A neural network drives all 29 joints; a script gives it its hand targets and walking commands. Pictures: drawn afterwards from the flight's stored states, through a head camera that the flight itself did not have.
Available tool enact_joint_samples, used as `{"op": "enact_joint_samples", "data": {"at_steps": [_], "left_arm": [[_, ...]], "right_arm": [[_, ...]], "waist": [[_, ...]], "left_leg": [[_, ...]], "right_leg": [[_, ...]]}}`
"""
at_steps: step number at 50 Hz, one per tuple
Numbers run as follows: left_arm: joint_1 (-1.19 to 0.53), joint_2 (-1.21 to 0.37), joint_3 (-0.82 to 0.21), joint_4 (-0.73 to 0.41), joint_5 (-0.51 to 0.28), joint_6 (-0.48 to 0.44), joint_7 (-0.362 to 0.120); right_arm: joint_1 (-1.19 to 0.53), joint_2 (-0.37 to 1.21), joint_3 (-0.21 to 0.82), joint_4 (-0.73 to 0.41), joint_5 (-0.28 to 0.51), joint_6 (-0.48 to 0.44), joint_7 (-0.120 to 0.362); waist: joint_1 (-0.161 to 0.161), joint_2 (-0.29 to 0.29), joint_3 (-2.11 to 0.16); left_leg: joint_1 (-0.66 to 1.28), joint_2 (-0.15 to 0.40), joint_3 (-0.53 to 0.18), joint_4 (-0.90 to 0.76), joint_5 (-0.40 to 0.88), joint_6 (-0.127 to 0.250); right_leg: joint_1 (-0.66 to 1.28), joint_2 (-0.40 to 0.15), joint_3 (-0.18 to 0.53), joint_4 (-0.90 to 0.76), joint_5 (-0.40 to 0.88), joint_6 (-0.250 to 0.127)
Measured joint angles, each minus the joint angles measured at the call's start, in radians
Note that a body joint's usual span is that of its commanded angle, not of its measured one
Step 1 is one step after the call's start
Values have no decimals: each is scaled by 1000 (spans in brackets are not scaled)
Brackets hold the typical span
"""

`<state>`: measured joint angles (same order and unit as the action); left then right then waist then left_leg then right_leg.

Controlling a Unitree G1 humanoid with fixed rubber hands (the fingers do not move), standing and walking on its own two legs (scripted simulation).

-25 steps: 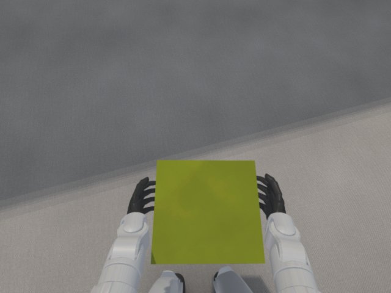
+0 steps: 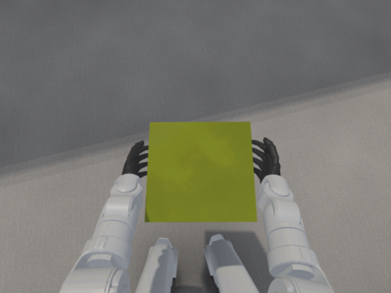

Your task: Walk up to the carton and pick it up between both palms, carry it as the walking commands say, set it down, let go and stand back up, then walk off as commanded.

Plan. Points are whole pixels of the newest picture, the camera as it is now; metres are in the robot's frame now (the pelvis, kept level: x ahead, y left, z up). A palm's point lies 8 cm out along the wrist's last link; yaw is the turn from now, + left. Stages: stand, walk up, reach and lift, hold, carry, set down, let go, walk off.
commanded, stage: set down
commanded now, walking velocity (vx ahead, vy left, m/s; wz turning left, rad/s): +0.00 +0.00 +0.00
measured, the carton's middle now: (199, 178) +0.38 -0.03 -0.16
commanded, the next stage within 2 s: none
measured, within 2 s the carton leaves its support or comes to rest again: neither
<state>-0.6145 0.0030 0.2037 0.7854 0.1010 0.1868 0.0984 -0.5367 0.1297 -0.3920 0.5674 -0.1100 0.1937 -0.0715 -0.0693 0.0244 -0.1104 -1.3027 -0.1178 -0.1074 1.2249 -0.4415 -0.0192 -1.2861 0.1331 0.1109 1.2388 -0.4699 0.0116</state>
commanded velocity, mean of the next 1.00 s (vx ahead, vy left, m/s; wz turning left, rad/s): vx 0.00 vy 0.00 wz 0.00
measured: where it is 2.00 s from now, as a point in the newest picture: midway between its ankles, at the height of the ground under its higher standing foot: (193, 288)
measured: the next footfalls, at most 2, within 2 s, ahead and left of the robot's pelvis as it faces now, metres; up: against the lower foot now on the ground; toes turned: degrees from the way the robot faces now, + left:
none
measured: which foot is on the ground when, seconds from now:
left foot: down 0.00-1.00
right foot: down 0.00-1.00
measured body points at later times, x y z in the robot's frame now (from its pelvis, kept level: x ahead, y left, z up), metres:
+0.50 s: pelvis -0.03 +0.01 -0.07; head +0.24 +0.04 +0.29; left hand +0.40 +0.14 -0.21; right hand +0.37 -0.16 -0.18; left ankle +0.06 +0.12 -0.62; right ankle +0.05 -0.11 -0.62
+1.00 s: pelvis -0.09 +0.03 -0.14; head +0.24 +0.03 +0.15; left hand +0.43 +0.14 -0.30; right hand +0.40 -0.16 -0.27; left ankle +0.06 +0.12 -0.62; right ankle +0.05 -0.11 -0.62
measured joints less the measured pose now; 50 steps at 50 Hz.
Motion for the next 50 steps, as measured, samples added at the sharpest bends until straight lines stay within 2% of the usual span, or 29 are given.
{"op": "enact_joint_samples", "data": {"at_steps": [7,13,19,23,33,36,42,45,50], "left_arm": [[4,46,0,21,-38,-40,-59],[2,73,-12,41,-50,-83,-78],[-52,107,-79,28,-76,-84,-52],[-116,118,-126,2,-94,-64,-18],[-409,157,-184,-64,-143,32,85],[-504,179,-192,-84,-155,63,96],[-548,201,-207,-38,-185,120,97],[-555,208,-194,-28,-187,121,90],[-606,227,-146,28,-184,92,68]], "right_arm": [[67,36,74,-42,20,-49,-79],[57,45,88,-28,29,-83,-95],[16,18,99,-13,70,-120,-104],[-30,-24,106,-26,106,-123,-108],[-290,-163,63,-73,170,-59,-74],[-375,-199,52,-96,192,-31,-73],[-420,-224,67,-82,208,62,-87],[-447,-226,74,-79,203,88,-94],[-546,-221,55,-4,170,77,-91]], "waist": [[28,-16,-46],[22,-33,-52],[6,-42,-17],[3,-36,45],[1,-2,503],[4,2,660],[12,5,638],[16,-5,637],[16,-19,634]], "left_leg": [[-69,-6,-10,39,-31,-20],[-155,-16,-25,80,-35,-25],[-277,-29,-34,161,-30,-22],[-337,-40,-34,236,-29,-15],[-258,-61,-23,399,-23,7],[-218,-60,-12,436,-23,19],[-310,-58,10,507,-30,18],[-324,-57,19,531,-35,15],[-361,-61,13,559,-29,0]], "right_leg": [[-77,6,-7,55,-34,-19],[-158,8,-19,90,-39,-17],[-268,10,-31,152,-36,2],[-317,12,-37,212,-39,23],[-213,15,-45,342,-41,80],[-170,15,-44,374,-33,86],[-266,22,-36,457,-50,98],[-284,23,-33,488,-56,97],[-325,20,-45,523,-50,88]]}}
